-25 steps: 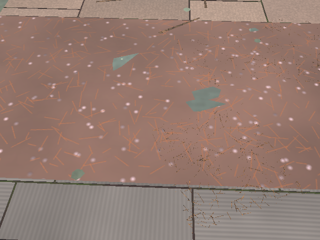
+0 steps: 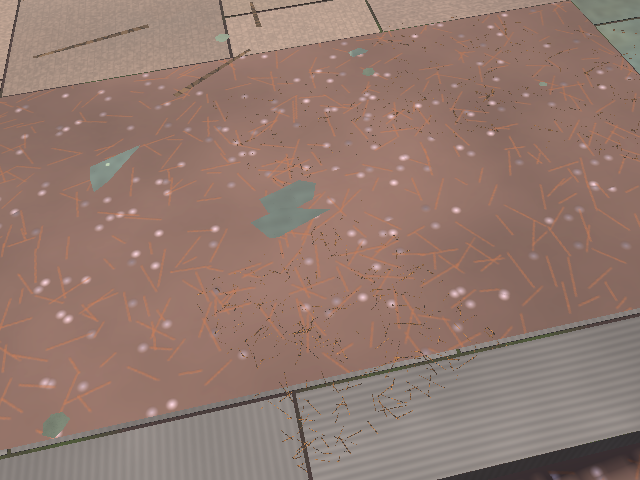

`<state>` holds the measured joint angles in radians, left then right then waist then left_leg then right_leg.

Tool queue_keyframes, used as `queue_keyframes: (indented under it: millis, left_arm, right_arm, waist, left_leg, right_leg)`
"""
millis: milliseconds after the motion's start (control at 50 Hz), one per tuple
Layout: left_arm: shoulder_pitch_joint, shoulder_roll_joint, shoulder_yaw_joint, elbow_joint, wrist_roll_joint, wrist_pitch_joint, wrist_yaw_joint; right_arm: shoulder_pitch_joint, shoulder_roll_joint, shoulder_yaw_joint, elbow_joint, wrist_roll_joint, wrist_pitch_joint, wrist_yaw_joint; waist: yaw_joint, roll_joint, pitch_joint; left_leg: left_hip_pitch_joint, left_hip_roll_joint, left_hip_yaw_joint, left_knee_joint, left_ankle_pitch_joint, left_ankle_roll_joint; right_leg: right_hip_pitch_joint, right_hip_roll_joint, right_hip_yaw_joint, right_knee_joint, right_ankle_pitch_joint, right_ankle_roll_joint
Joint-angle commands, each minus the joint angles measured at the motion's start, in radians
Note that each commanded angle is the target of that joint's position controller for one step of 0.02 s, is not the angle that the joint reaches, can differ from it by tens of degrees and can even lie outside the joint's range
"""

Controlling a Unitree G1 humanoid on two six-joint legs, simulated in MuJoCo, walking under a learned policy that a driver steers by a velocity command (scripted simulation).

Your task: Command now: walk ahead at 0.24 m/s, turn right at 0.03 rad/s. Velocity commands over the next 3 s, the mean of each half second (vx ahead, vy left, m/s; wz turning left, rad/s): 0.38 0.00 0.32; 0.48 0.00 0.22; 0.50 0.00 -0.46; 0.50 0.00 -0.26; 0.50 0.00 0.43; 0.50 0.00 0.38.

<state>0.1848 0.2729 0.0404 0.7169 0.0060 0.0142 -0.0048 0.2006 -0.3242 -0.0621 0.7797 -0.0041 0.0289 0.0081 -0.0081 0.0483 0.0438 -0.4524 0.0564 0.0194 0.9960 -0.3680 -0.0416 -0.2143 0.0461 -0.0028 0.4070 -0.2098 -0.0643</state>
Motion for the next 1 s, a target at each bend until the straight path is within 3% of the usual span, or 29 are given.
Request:
queue_keyframes:
  millis: [20, 60, 160, 320, 360, 380, 400, 420, 440, 460, 480, 500, 520, 560, 600, 640, 680, 720, 740, 780, 820, 860, 880, 900, 920, 940, 960, 980, 1000]
  left_arm:
    - [0.003, 0.169, 0.045, -0.041, -0.010, -0.061, 0.023]
    - [0.035, 0.180, 0.050, -0.017, -0.002, -0.077, 0.031]
    - [0.045, 0.184, 0.058, 0.008, -0.004, -0.099, 0.021]
    - [0.076, 0.206, 0.073, 0.034, -0.022, -0.083, 0.002]
    - [0.043, 0.220, 0.076, 0.026, -0.030, -0.072, 0.002]
    - [0.029, 0.207, 0.071, 0.018, -0.031, -0.066, 0.004]
    - [0.039, 0.169, 0.056, 0.009, -0.028, -0.067, 0.007]
    - [0.030, 0.082, 0.024, -0.029, 0.014, -0.081, 0.006]
    - [0.055, 0.043, 0.005, -0.069, 0.001, -0.115, -0.001]
    - [-0.012, 0.145, 0.026, -0.058, -0.036, -0.138, -0.016]
    - [-0.043, 0.151, 0.026, -0.072, -0.047, -0.149, -0.024]
    - [-0.041, 0.133, 0.022, -0.060, -0.026, -0.153, -0.019]
    - [-0.034, 0.135, 0.027, -0.060, -0.002, -0.149, -0.015]
    - [0.002, 0.118, 0.029, -0.059, 0.010, -0.129, -0.019]
    - [-0.004, 0.064, 0.012, -0.068, 0.012, -0.111, -0.014]
    - [-0.049, 0.020, -0.007, -0.105, 0.003, -0.101, -0.014]
    - [-0.113, -0.017, -0.035, -0.160, 0.007, -0.103, -0.017]
    - [-0.231, -0.044, -0.059, -0.221, 0.031, -0.116, -0.023]
    - [-0.292, -0.058, -0.063, -0.240, 0.026, -0.124, -0.026]
    - [-0.268, -0.029, -0.053, -0.248, -0.009, -0.130, -0.030]
    - [-0.159, 0.058, -0.015, -0.226, -0.021, -0.125, -0.025]
    - [0.081, 0.125, 0.015, -0.180, -0.025, -0.105, -0.022]
    - [0.222, 0.163, 0.025, -0.139, -0.013, -0.093, -0.025]
    - [0.424, 0.150, 0.002, -0.032, 0.046, -0.068, -0.060]
    - [0.511, 0.093, -0.003, -0.011, 0.084, -0.061, -0.061]
    - [0.376, 0.101, -0.004, -0.010, 0.066, -0.083, -0.064]
    - [0.245, 0.073, -0.012, -0.010, 0.048, -0.098, -0.061]
    - [0.197, 0.010, -0.036, 0.027, 0.038, -0.112, -0.052]
    - [0.140, -0.062, -0.060, 0.062, 0.048, -0.121, -0.044]
  right_arm:
    - [-0.081, -0.105, -0.025, -0.076, 0.034, -0.052, -0.020]
    - [-0.092, -0.086, -0.020, -0.078, 0.025, -0.069, -0.025]
    - [-0.076, -0.054, -0.014, -0.076, 0.028, -0.080, -0.007]
    - [-0.135, -0.030, 0.008, -0.141, 0.030, -0.077, 0.026]
    - [-0.061, -0.041, 0.000, -0.141, 0.028, -0.075, 0.029]
    - [0.059, -0.068, -0.020, -0.112, 0.027, -0.073, 0.029]
    - [0.206, -0.133, -0.056, -0.075, 0.033, -0.069, 0.021]
    - [0.319, -0.250, -0.082, -0.065, 0.032, -0.061, 0.000]
    - [0.323, -0.292, -0.076, -0.100, 0.016, -0.078, 0.010]
    - [0.284, -0.201, -0.058, -0.106, 0.016, -0.089, 0.018]
    - [0.258, -0.156, -0.044, -0.106, 0.016, -0.091, 0.019]
    - [0.192, -0.123, -0.031, -0.124, 0.014, -0.089, 0.017]
    - [0.132, -0.103, -0.021, -0.143, 0.008, -0.088, 0.013]
    - [0.091, -0.103, -0.016, -0.164, -0.005, -0.089, -0.002]
    - [0.161, -0.107, -0.017, -0.133, -0.002, -0.082, -0.017]
    - [0.235, -0.070, -0.003, -0.100, 0.006, -0.071, -0.023]
    - [0.266, -0.035, 0.011, -0.071, 0.013, -0.050, -0.030]
    - [0.267, -0.030, 0.012, -0.062, 0.013, -0.033, -0.047]
    - [0.289, -0.035, 0.010, -0.051, 0.016, -0.039, -0.051]
    - [0.286, -0.076, 0.004, -0.020, 0.026, -0.054, -0.052]
    - [0.279, -0.092, 0.006, -0.006, 0.013, -0.062, -0.042]
    - [0.207, -0.124, -0.001, 0.006, 0.010, -0.051, -0.036]
    - [0.208, -0.116, -0.001, -0.012, 0.007, -0.057, -0.040]
    - [0.413, 0.103, 0.050, -0.060, -0.190, -0.073, 0.103]
    - [0.269, -0.055, -0.004, -0.045, -0.138, -0.083, 0.137]
    - [0.180, -0.048, -0.008, -0.069, -0.083, -0.114, 0.118]
    - [0.119, -0.036, 0.008, -0.091, -0.071, -0.134, 0.089]
    - [0.114, 0.027, 0.045, -0.115, -0.097, -0.137, 0.065]
    - [0.106, 0.062, 0.066, -0.131, -0.108, -0.122, 0.046]
  waist:
    - [0.049, -0.174, -0.044]
    - [0.060, -0.156, -0.019]
    - [0.064, -0.135, 0.020]
    - [0.082, -0.116, 0.041]
    - [0.021, -0.116, -0.009]
    - [-0.046, -0.100, -0.087]
    - [-0.113, -0.046, -0.171]
    - [-0.124, 0.204, -0.201]
    - [-0.084, 0.286, -0.318]
    - [-0.121, 0.092, -0.232]
    - [-0.101, 0.054, -0.139]
    - [-0.062, -0.050, -0.077]
    - [-0.023, -0.044, -0.040]
    - [0.021, 0.029, -0.030]
    - [0.013, 0.032, -0.034]
    - [-0.001, 0.020, -0.001]
    - [-0.006, 0.018, 0.026]
    - [-0.033, -0.007, 0.025]
    - [-0.058, 0.015, 0.011]
    - [-0.022, 0.111, -0.006]
    - [0.035, 0.188, -0.096]
    - [0.174, 0.214, -0.220]
    - [0.211, 0.106, -0.313]
    - [0.085, -0.541, -0.586]
    - [0.207, -0.405, -0.329]
    - [0.127, -0.177, -0.074]
    - [0.076, -0.031, -0.050]
    - [0.031, -0.045, -0.105]
    - [-0.021, -0.032, -0.114]
  left_leg:
    - [-0.151, 0.036, -0.054, -0.085, 0.081, 0.007]
    - [-0.196, 0.040, -0.068, -0.140, 0.104, 0.011]
    - [-0.206, 0.042, -0.069, -0.212, 0.160, 0.015]
    - [-0.124, 0.036, 0.017, -0.320, 0.128, 0.059]
    - [0.020, -0.023, 0.082, -0.360, 0.112, 0.094]
    - [0.196, -0.085, 0.124, -0.392, 0.126, 0.117]
    - [0.408, -0.109, 0.090, -0.448, 0.161, 0.153]
    - [0.600, 0.128, -0.302, -0.543, 0.233, 0.240]
    - [0.775, 0.315, -0.839, -0.728, 0.043, 0.430]
    - [0.748, 0.308, -0.765, -0.762, -0.089, 0.410]
    - [0.664, 0.276, -0.648, -0.747, -0.100, 0.380]
    - [0.540, 0.232, -0.551, -0.749, -0.035, 0.347]
    - [0.432, 0.191, -0.477, -0.768, 0.067, 0.330]
    - [0.325, 0.141, -0.382, -0.798, 0.284, 0.326]
    - [0.330, 0.137, -0.336, -0.779, 0.431, 0.344]
    - [0.359, 0.136, -0.349, -0.751, 0.375, 0.343]
    - [0.320, 0.100, -0.320, -0.750, 0.284, 0.314]
    - [0.188, 0.062, -0.256, -0.828, 0.356, 0.289]
    - [0.176, 0.076, -0.252, -0.883, 0.414, 0.285]
    - [0.295, 0.108, -0.204, -0.908, 0.571, 0.259]
    - [0.471, 0.127, -0.153, -0.780, 1.163, 0.218]
    - [0.578, 0.128, -0.091, -0.490, 1.560, 0.173]
    - [0.450, 0.103, -0.110, -0.273, 1.350, 0.160]
    - [-0.075, -0.179, -0.156, 0.132, 0.257, 0.128]
    - [-0.338, -0.246, -0.300, 0.572, 0.050, 0.122]
    - [-0.486, -0.180, -0.311, 0.720, 0.141, 0.144]
    - [-0.459, -0.115, -0.266, 0.721, 0.187, 0.144]
    - [-0.448, -0.094, -0.256, 0.783, 0.191, 0.161]
    - [-0.435, -0.061, -0.245, 0.798, 0.222, 0.175]
  right_leg:
    - [0.154, -0.297, 0.299, -0.263, -0.245, -0.159]
    - [0.195, -0.322, 0.295, -0.287, -0.237, -0.159]
    - [0.185, -0.327, 0.186, -0.329, -0.171, -0.155]
    - [0.186, -0.333, 0.014, -0.256, -0.016, -0.126]
    - [0.159, -0.318, -0.044, -0.118, 0.237, -0.099]
    - [0.114, -0.284, -0.102, 0.076, 0.478, -0.072]
    - [0.016, -0.226, -0.170, 0.332, 0.558, -0.017]
    - [-0.276, -0.139, -0.188, 0.723, 0.012, 0.066]
    - [-0.581, 0.019, 0.011, 0.962, -0.369, 0.100]
    - [-0.711, -0.058, 0.095, 1.033, -0.297, 0.079]
    - [-0.755, -0.098, 0.069, 1.015, -0.214, 0.052]
    - [-0.710, -0.140, 0.071, 0.945, -0.123, 0.051]
    - [-0.643, -0.159, 0.073, 0.864, -0.058, 0.061]
    - [-0.568, -0.150, 0.043, 0.869, 0.004, 0.095]
    - [-0.666, -0.133, 0.003, 1.074, -0.041, 0.132]
    - [-0.869, -0.138, -0.001, 1.256, -0.098, 0.141]
    - [-0.955, -0.151, -0.032, 1.196, -0.087, 0.144]
    - [-0.749, -0.137, -0.101, 0.885, 0.012, 0.142]
    - [-0.636, -0.117, -0.131, 0.773, 0.050, 0.122]
    - [-0.547, -0.095, -0.144, 0.618, 0.058, 0.066]
    - [-0.409, -0.019, -0.178, 0.543, -0.001, -0.004]
    - [-0.199, 0.021, -0.147, 0.405, 0.009, -0.072]
    - [0.051, -0.053, 0.033, 0.339, 0.055, -0.111]
    - [0.566, -0.194, 0.570, 0.199, 0.006, -0.359]
    - [0.408, -0.232, 0.820, 0.025, -0.327, -0.320]
    - [0.151, -0.272, 0.793, -0.011, -0.575, -0.248]
    - [-0.003, -0.278, 0.773, -0.050, -0.570, -0.261]
    - [-0.083, -0.268, 0.710, -0.058, -0.510, -0.288]
    - [-0.184, -0.251, 0.647, -0.087, -0.474, -0.271]
